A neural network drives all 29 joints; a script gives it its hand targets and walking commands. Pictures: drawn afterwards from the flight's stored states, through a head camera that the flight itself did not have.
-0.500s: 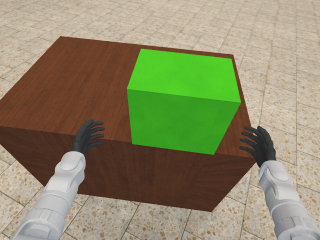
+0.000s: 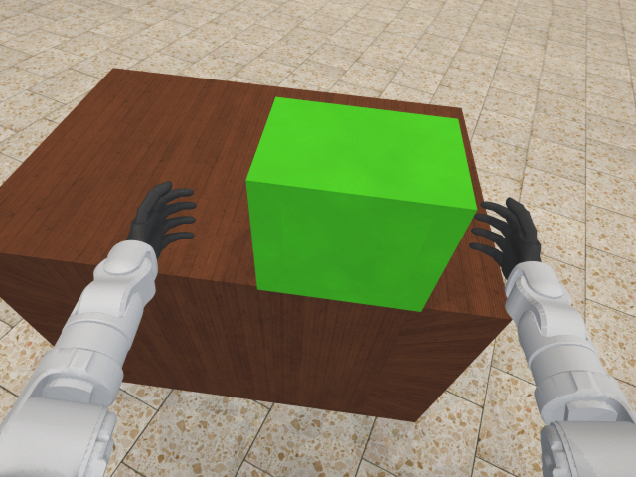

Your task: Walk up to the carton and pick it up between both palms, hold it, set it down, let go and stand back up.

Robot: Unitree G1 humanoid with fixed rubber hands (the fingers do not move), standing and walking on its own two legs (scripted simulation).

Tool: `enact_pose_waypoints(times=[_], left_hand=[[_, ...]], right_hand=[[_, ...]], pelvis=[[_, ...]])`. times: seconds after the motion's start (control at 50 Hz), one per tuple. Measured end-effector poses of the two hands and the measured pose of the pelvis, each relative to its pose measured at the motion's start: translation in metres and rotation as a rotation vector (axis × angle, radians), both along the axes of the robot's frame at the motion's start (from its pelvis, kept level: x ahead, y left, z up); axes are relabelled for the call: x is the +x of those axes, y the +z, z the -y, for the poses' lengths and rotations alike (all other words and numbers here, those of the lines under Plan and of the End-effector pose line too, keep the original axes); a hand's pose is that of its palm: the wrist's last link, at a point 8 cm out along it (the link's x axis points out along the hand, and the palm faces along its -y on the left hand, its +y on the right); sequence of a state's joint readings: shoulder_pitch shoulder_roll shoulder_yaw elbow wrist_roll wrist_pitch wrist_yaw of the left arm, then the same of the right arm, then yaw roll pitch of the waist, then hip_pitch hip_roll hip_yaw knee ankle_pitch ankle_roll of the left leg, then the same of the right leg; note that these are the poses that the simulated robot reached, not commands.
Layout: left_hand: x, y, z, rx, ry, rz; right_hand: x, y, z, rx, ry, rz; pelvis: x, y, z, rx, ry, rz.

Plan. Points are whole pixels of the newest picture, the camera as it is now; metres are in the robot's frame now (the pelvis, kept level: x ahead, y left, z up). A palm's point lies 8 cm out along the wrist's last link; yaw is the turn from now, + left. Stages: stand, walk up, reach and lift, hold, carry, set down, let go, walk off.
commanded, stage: reach and lift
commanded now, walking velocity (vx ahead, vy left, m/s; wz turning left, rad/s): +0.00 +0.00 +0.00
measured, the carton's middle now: (351, 209) +0.50 -0.11 +0.01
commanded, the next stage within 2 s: none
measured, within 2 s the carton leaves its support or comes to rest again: neither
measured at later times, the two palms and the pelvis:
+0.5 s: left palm (141, 175) +0.46 +0.19 +0.13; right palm (525, 199) +0.39 -0.30 +0.14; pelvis +0.01 +0.01 +0.00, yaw +0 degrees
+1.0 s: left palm (142, 142) +0.49 +0.18 +0.16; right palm (517, 176) +0.42 -0.30 +0.15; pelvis +0.00 +0.00 +0.00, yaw +0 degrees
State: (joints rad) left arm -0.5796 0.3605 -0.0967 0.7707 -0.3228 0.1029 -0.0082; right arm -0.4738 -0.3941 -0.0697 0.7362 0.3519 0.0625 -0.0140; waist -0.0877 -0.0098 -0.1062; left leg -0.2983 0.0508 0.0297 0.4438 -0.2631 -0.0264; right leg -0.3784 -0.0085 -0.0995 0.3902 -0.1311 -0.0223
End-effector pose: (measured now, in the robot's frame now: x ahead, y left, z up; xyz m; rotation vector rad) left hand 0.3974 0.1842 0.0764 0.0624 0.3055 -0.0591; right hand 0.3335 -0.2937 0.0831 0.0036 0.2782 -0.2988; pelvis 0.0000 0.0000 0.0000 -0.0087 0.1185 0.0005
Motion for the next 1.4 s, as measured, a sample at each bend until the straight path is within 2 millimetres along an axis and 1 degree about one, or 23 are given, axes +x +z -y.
enact_pose_waypoints(times=[0.12,0.24,0.34,0.44,0.56,0.68,0.82,0.94,1.08,1.14,1.22,1.3,1.4], left_hand=[[0.016,0.014,0.002,0.002,-0.007,0.013],[0.034,0.027,-0.003,0.021,0.007,-0.009],[0.052,0.043,0.0,0.041,-0.007,0.017],[0.059,0.051,-0.001,0.038,-0.013,0.01],[0.064,0.061,-0.001,0.052,-0.001,-0.006],[0.077,0.067,0.005,0.047,0.004,-0.012],[0.088,0.077,0.011,0.048,0.008,0.024],[0.094,0.081,0.005,0.043,0.036,0.013],[0.099,0.082,-0.004,0.057,0.069,0.014],[0.101,0.079,-0.006,0.061,0.065,0.007],[0.1,0.062,-0.005,0.065,0.057,-0.011],[0.098,0.043,-0.003,0.059,0.056,0.003],[0.096,0.014,0.005,0.09,0.031,-0.012]], right_hand=[[0.015,0.022,0.005,-0.003,-0.01,0.026],[0.027,0.031,0.011,0.012,-0.023,-0.012],[0.044,0.041,0.008,0.013,0.0,0.009],[0.053,0.047,0.005,0.018,0.002,0.01],[0.06,0.059,0.015,0.03,-0.019,0.019],[0.066,0.068,0.021,0.023,-0.02,0.004],[0.075,0.073,0.017,0.029,-0.015,0.004],[0.083,0.068,0.01,0.043,-0.024,-0.02],[0.094,0.068,0.003,0.052,-0.02,-0.009],[0.097,0.065,0.001,0.041,-0.013,-0.021],[0.095,0.052,0.001,0.02,-0.012,-0.058],[0.092,0.04,0.003,-0.013,-0.017,-0.048],[0.088,0.015,0.006,-0.025,-0.026,-0.073]], pelvis=[[0.003,0.001,-0.003,-0.004,-0.005,-0.02],[0.004,0.0,-0.007,-0.007,-0.007,-0.044],[0.007,-0.001,-0.01,-0.01,-0.008,-0.086],[0.011,0.0,-0.011,-0.015,-0.002,-0.087],[0.012,0.0,-0.011,-0.02,0.0,-0.09],[0.011,0.0,-0.007,-0.014,0.002,-0.111],[0.009,-0.002,-0.004,-0.011,0.001,-0.134],[0.006,-0.002,-0.003,-0.009,0.004,-0.146],[0.005,-0.005,-0.004,-0.013,0.01,-0.18],[0.004,-0.005,-0.003,-0.016,0.015,-0.182],[0.004,-0.005,-0.001,-0.016,0.022,-0.182],[0.004,-0.008,0.001,-0.017,0.023,-0.215],[0.002,-0.01,0.001,-0.015,0.027,-0.241]])
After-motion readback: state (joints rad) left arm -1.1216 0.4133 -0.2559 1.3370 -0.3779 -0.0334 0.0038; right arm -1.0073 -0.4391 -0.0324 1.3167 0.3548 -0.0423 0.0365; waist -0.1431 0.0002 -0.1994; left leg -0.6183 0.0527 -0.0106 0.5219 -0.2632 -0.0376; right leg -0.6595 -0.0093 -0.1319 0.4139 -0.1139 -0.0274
